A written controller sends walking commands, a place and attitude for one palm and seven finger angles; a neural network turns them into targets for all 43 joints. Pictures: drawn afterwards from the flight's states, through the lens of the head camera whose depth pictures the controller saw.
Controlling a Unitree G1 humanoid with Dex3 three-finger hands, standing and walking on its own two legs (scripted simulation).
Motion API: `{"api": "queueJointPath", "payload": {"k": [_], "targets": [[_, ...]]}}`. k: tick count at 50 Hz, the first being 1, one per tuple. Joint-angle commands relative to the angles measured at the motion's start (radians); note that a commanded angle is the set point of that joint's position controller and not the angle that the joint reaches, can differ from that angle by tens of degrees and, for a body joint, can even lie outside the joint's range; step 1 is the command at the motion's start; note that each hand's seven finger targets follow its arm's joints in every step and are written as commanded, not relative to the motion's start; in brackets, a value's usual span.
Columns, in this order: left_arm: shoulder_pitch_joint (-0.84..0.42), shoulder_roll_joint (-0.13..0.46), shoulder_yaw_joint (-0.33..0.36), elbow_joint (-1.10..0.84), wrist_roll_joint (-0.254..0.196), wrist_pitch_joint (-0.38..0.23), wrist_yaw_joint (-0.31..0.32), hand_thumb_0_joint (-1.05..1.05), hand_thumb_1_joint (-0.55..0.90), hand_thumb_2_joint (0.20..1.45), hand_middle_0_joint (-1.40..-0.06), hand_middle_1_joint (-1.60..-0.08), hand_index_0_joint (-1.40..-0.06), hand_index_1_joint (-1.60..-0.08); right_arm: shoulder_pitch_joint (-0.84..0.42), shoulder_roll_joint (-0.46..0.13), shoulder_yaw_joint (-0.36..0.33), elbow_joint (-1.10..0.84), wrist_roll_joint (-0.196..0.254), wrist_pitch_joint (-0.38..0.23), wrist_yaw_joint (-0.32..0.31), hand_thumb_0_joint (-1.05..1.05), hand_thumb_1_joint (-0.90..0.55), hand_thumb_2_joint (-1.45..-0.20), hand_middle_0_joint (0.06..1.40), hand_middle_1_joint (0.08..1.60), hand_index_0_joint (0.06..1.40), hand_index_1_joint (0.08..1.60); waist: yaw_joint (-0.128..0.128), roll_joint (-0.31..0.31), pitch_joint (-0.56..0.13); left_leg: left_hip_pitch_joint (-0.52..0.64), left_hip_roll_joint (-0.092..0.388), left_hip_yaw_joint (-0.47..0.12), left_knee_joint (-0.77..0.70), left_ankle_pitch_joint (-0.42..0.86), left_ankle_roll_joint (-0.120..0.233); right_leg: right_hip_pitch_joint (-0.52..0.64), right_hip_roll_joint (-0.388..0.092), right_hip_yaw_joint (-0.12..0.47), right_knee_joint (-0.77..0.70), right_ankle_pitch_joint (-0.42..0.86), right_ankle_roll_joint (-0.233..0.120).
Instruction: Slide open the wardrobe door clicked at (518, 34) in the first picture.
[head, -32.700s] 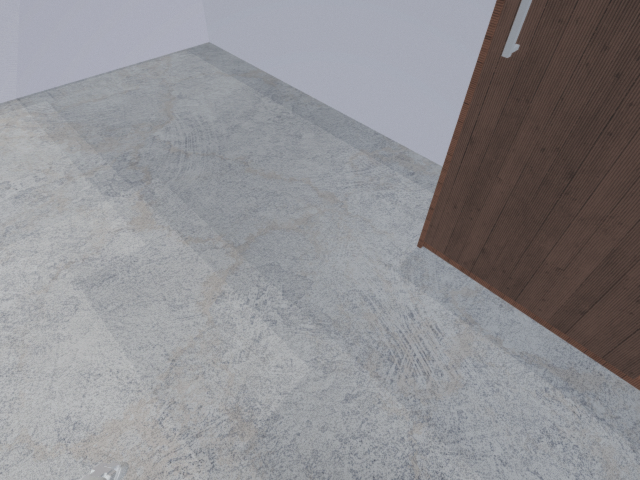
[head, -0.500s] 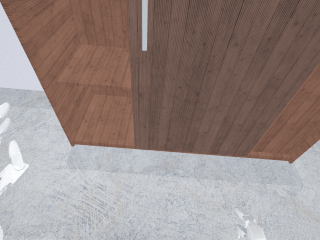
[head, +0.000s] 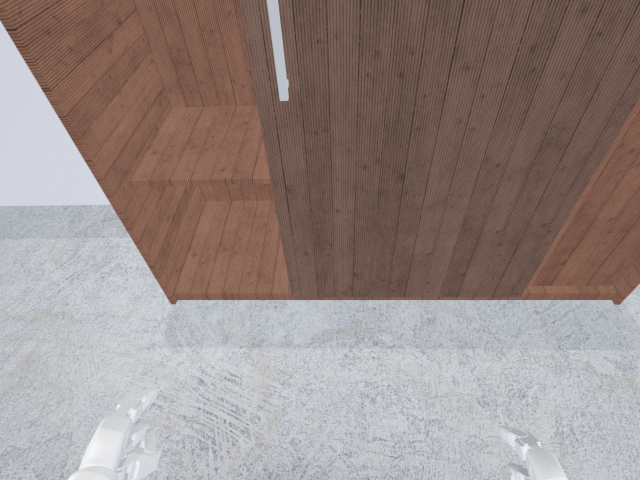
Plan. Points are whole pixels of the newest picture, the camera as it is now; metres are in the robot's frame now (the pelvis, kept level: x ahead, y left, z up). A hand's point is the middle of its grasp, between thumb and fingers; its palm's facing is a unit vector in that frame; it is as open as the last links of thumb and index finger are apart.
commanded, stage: let the arm hang, fingers relaxed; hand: left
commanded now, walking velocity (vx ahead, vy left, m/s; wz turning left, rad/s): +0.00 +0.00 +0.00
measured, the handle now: (278, 39) +0.81 +0.11 +0.20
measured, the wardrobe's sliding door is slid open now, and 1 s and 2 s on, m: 0.45 0.45 0.45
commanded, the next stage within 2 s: look to check the result in 0.92 s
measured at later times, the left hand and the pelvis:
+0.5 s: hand out of the picture +0.01 +0.24 -0.15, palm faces +0.00 -0.94 -0.33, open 7.3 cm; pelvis +0.01 -0.01 +0.01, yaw +1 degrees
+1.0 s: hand out of the picture +0.13 +0.22 -0.13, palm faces -0.04 -0.95 -0.31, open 7.4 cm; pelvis +0.03 -0.02 +0.02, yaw +0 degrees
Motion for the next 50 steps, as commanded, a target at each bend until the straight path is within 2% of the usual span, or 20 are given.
{"api": "queueJointPath", "payload": {"k": [1,2,4,6,7,8,9,14,16,24,35,39,40,49,50], "targets": [[-0.028,0.141,0.010,0.097,0.002,-0.034,0.011,0.000,0.900,0.900,-0.200,-0.300,-0.200,-0.300,0.045,-0.102,-0.037,-0.037,-0.009,0.013,-0.003,0.000,-0.900,-0.900,0.200,0.300,0.200,0.300,-0.016,-0.282,-0.049,0.128,0.032,-0.084,-0.043,0.095,0.000,-0.057,-0.112,0.106,-0.180,0.080,-0.105],[-0.044,0.134,0.000,0.140,0.000,-0.029,0.013,0.000,0.900,0.900,-0.200,-0.300,-0.200,-0.300,0.043,-0.090,-0.033,-0.022,-0.012,0.023,-0.003,0.000,-0.900,-0.900,0.200,0.300,0.200,0.300,-0.019,-0.222,-0.023,0.145,0.028,-0.076,-0.046,0.072,-0.005,-0.089,-0.115,0.111,-0.198,0.032,-0.105],[-0.049,0.122,-0.013,0.218,-0.003,-0.026,0.016,0.000,0.900,0.900,-0.200,-0.300,-0.200,-0.300,0.044,-0.077,-0.029,0.006,-0.015,0.032,-0.004,0.000,-0.900,-0.900,0.200,0.300,0.200,0.300,-0.020,-0.089,-0.010,0.160,0.040,-0.092,-0.093,0.048,-0.007,-0.095,-0.089,0.103,-0.204,-0.042,-0.091],[-0.025,0.117,-0.016,0.292,-0.005,-0.028,0.018,0.000,0.900,0.900,-0.200,-0.300,-0.200,-0.300,0.042,-0.085,-0.032,0.034,-0.012,0.033,-0.007,0.000,-0.900,-0.900,0.200,0.300,0.200,0.300,-0.007,0.019,-0.008,0.130,0.064,-0.122,-0.153,0.014,-0.001,-0.041,-0.058,0.086,-0.197,-0.059,-0.075],[-0.011,0.115,-0.015,0.328,-0.006,-0.029,0.018,0.000,0.900,0.900,-0.200,-0.300,-0.200,-0.300,0.045,-0.090,-0.034,0.051,-0.012,0.032,-0.011,0.000,-0.900,-0.900,0.200,0.300,0.200,0.300,0.000,0.065,-0.011,0.112,0.067,-0.130,-0.177,-0.017,-0.001,-0.008,-0.046,0.083,-0.194,-0.052,-0.074],[-0.001,0.113,-0.014,0.360,-0.008,-0.030,0.018,0.000,0.900,0.900,-0.200,-0.300,-0.200,-0.300,0.047,-0.090,-0.036,0.066,-0.010,0.033,-0.014,0.000,-0.900,-0.900,0.200,0.300,0.200,0.300,0.005,0.079,-0.003,0.096,0.069,-0.136,-0.195,-0.053,0.000,0.011,-0.039,0.081,-0.199,-0.051,-0.076],[0.009,0.108,-0.005,0.387,-0.007,-0.031,0.018,0.000,0.900,0.900,-0.200,-0.300,-0.200,-0.300,0.049,-0.094,-0.041,0.079,-0.012,0.034,-0.018,0.000,-0.900,-0.900,0.200,0.300,0.200,0.300,0.010,0.119,0.002,0.078,0.070,-0.140,-0.211,-0.097,0.001,0.030,-0.037,0.078,-0.207,-0.056,-0.081],[-0.004,0.128,-0.001,0.481,-0.008,-0.036,0.015,0.000,0.900,0.900,-0.200,-0.300,-0.200,-0.300,0.093,-0.109,-0.056,0.137,-0.006,0.035,-0.027,0.000,-0.900,-0.900,0.200,0.300,0.200,0.300,0.004,0.033,0.003,0.107,0.075,-0.147,-0.230,-0.146,0.001,0.033,-0.043,0.075,-0.254,-0.086,-0.093],[-0.015,0.132,0.000,0.508,-0.008,-0.041,0.014,0.000,0.900,0.900,-0.200,-0.300,-0.200,-0.300,0.102,-0.119,-0.061,0.156,-0.004,0.032,-0.030,0.000,-0.900,-0.900,0.200,0.300,0.200,0.300,0.003,-0.028,0.000,0.137,0.082,-0.145,-0.225,-0.102,0.003,0.034,-0.048,0.076,-0.271,-0.067,-0.093],[-0.064,0.165,-0.003,0.576,-0.010,-0.050,0.015,0.000,0.900,0.900,-0.200,-0.300,-0.200,-0.300,0.073,-0.149,-0.063,0.215,-0.001,0.022,-0.029,0.000,-0.900,-0.900,0.200,0.300,0.200,0.300,0.006,-0.086,0.033,0.188,0.098,-0.138,-0.263,0.005,0.004,0.048,-0.057,0.064,-0.298,0.004,-0.082],[-0.142,0.214,-0.011,0.587,-0.011,-0.065,0.015,0.000,0.900,0.900,-0.200,-0.300,-0.200,-0.300,-0.029,-0.188,-0.050,0.244,0.001,0.009,-0.018,0.000,-0.900,-0.900,0.200,0.300,0.200,0.300,0.012,-0.082,-0.001,0.257,0.104,-0.127,-0.293,0.180,-0.001,0.116,-0.072,0.071,-0.320,0.161,-0.065],[-0.167,0.219,-0.012,0.585,-0.012,-0.067,0.014,0.000,0.900,0.900,-0.200,-0.300,-0.200,-0.300,-0.056,-0.199,-0.046,0.248,-0.001,0.005,-0.018,0.000,-0.900,-0.900,0.200,0.300,0.200,0.300,0.010,-0.057,-0.011,0.272,0.107,-0.125,-0.307,0.212,-0.004,0.142,-0.075,0.073,-0.327,0.196,-0.063],[-0.166,0.226,-0.011,0.582,-0.011,-0.069,0.014,0.000,0.900,0.900,-0.200,-0.300,-0.200,-0.300,-0.061,-0.204,-0.046,0.245,0.001,0.005,-0.018,0.000,-0.900,-0.900,0.200,0.300,0.200,0.300,0.012,-0.070,-0.016,0.279,0.107,-0.125,-0.303,0.222,-0.005,0.143,-0.075,0.072,-0.329,0.207,-0.062],[-0.183,0.228,-0.011,0.582,-0.013,-0.070,0.013,0.000,0.900,0.900,-0.200,-0.300,-0.200,-0.300,-0.079,-0.215,-0.039,0.248,0.001,0.003,-0.021,0.000,-0.900,-0.900,0.200,0.300,0.200,0.300,0.009,-0.051,-0.039,0.306,0.110,-0.116,-0.307,0.257,-0.010,0.181,-0.083,0.073,-0.345,0.257,-0.066],[-0.179,0.230,-0.010,0.581,-0.012,-0.072,0.013,0.000,0.900,0.900,-0.200,-0.300,-0.200,-0.300,-0.074,-0.216,-0.040,0.245,0.003,0.003,-0.021,0.000,-0.900,-0.900,0.200,0.300,0.200,0.300,0.008,-0.070,-0.050,0.314,0.110,-0.117,-0.302,0.268,-0.009,0.186,-0.079,0.070,-0.345,0.269,-0.065]]}}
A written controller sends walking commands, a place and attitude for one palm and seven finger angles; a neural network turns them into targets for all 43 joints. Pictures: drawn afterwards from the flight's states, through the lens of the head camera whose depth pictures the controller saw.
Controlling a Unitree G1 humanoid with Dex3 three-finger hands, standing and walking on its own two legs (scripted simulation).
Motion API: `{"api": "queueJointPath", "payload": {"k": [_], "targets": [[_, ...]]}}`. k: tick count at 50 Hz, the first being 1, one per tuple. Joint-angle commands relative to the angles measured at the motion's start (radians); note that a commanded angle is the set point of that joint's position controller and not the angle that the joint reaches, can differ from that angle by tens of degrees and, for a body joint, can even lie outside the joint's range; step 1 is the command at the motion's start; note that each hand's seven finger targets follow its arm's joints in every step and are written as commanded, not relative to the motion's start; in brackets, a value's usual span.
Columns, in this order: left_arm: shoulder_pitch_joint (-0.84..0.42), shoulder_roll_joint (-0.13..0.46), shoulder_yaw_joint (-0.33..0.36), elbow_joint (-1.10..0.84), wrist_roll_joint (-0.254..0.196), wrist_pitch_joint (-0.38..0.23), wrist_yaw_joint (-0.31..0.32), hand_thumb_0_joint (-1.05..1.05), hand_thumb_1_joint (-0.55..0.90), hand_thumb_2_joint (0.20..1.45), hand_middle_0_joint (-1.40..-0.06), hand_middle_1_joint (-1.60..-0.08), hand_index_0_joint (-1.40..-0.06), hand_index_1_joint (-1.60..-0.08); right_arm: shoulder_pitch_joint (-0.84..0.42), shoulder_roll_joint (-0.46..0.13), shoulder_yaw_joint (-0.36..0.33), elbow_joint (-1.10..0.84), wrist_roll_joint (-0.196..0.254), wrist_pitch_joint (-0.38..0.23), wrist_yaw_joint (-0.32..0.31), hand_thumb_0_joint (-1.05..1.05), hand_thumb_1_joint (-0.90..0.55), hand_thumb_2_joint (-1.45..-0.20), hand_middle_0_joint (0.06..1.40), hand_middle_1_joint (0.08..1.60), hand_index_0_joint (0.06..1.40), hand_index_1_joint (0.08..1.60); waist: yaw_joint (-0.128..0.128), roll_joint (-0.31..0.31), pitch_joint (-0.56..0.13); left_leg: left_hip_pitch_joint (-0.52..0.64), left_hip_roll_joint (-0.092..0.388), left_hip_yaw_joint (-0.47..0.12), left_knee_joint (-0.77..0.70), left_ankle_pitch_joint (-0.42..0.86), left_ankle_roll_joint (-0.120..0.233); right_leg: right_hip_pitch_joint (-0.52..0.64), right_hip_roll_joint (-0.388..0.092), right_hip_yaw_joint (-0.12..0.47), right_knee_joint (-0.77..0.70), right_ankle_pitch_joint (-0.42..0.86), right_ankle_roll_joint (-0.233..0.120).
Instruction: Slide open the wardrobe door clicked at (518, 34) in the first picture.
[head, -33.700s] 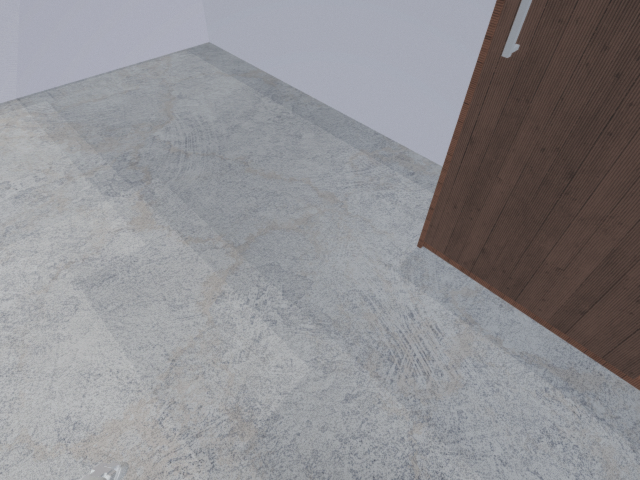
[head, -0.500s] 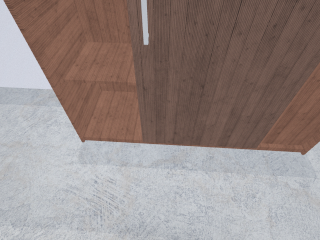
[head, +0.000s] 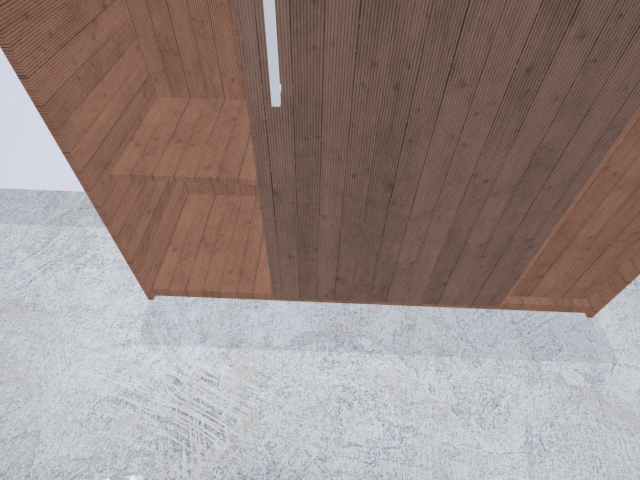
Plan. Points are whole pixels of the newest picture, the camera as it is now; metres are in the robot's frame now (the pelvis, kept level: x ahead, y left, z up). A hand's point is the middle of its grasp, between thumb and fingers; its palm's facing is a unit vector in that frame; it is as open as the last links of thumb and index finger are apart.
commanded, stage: look to check the result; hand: left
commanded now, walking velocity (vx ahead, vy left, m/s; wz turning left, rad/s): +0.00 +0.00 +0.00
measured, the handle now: (273, 43) +0.78 +0.13 +0.18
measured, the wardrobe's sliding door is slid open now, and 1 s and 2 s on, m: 0.45 0.45 0.45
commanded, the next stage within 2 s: stand and wait in 0.52 s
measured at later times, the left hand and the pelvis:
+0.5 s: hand out of the picture +0.08 +0.24 -0.16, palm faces -0.02 -0.94 -0.33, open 7.4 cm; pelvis +0.02 -0.01 +0.00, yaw +0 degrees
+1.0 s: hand out of the picture +0.09 +0.23 -0.16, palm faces -0.03 -0.95 -0.32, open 7.4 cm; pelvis +0.02 -0.02 +0.00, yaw +0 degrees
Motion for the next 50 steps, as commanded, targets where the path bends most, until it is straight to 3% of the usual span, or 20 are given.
{"api": "queueJointPath", "payload": {"k": [1,27,38,45,50], "targets": [[-0.014,0.212,0.045,-0.044,0.000,-0.015,0.018,0.000,0.900,0.900,-0.200,-0.300,-0.200,-0.300,-0.037,-0.195,-0.034,-0.055,0.001,-0.021,-0.013,0.000,-0.900,-0.900,0.200,0.300,0.200,0.300,0.004,0.022,-0.097,0.105,0.108,-0.110,-0.032,0.192,0.022,-0.025,-0.107,0.085,-0.064,0.194,-0.044],[0.015,0.208,0.044,-0.026,-0.003,-0.013,0.027,0.000,0.900,0.900,-0.200,-0.300,-0.200,-0.300,-0.022,-0.179,-0.031,-0.042,0.003,-0.014,-0.021,0.000,-0.900,-0.900,0.200,0.300,0.200,0.300,0.004,-0.003,-0.078,0.139,0.111,-0.091,-0.022,0.234,0.018,-0.007,-0.107,0.079,-0.075,0.305,-0.047],[0.010,0.201,0.045,-0.028,-0.002,-0.011,0.025,0.000,0.900,0.900,-0.200,-0.300,-0.200,-0.300,-0.019,-0.175,-0.030,-0.042,0.002,-0.014,-0.022,0.000,-0.900,-0.900,0.200,0.300,0.200,0.300,0.004,0.020,-0.062,0.129,0.110,-0.092,-0.039,0.197,0.014,-0.005,-0.103,0.088,-0.092,0.250,-0.049],[0.017,0.200,0.046,-0.028,-0.002,-0.012,0.026,0.000,0.900,0.900,-0.200,-0.300,-0.200,-0.300,-0.007,-0.176,-0.028,-0.041,0.004,-0.016,-0.024,0.000,-0.900,-0.900,0.200,0.300,0.200,0.300,0.004,0.000,-0.084,0.144,0.113,-0.090,-0.036,0.225,0.016,0.009,-0.101,0.084,-0.087,0.279,-0.049],[0.023,0.197,0.045,-0.024,-0.002,-0.011,0.026,0.000,0.900,0.900,-0.200,-0.300,-0.200,-0.300,-0.002,-0.172,-0.028,-0.039,0.004,-0.014,-0.024,0.000,-0.900,-0.900,0.200,0.300,0.200,0.300,0.006,-0.002,-0.064,0.138,0.112,-0.089,-0.040,0.201,0.015,-0.002,-0.101,0.082,-0.098,0.249,-0.048]]}}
